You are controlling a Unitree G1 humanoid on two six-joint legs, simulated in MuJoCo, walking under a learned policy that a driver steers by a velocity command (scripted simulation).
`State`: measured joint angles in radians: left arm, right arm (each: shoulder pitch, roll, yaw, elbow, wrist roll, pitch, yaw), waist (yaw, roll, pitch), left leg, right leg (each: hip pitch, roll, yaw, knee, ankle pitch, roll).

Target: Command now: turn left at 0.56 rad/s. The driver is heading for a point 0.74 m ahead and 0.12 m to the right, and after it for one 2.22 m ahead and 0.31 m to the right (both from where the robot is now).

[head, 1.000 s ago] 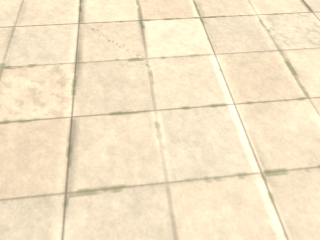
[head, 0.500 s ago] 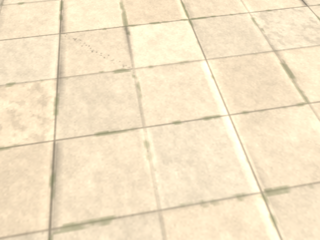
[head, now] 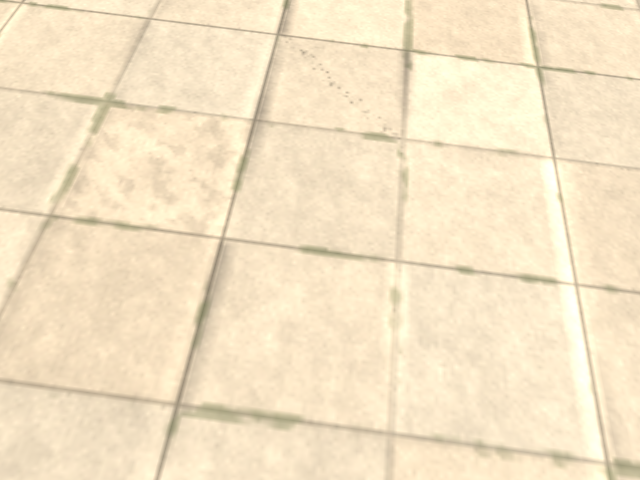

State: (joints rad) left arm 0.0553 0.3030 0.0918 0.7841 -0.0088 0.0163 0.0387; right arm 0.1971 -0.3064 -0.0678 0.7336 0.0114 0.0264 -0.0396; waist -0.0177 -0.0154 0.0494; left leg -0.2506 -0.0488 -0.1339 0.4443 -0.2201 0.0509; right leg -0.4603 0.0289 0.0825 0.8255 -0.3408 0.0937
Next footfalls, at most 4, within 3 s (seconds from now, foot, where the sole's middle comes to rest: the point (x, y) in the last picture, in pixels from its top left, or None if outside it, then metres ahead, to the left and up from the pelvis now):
0.16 right None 0.07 -0.15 -0.78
0.86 right None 0.29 -0.25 -0.78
1.42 left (361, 386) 0.65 -0.12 -0.78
1.82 right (434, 303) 0.87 -0.31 -0.78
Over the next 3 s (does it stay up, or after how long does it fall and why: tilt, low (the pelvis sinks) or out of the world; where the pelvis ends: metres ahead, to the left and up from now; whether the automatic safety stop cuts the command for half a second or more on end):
stays up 0.73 -0.24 -0.01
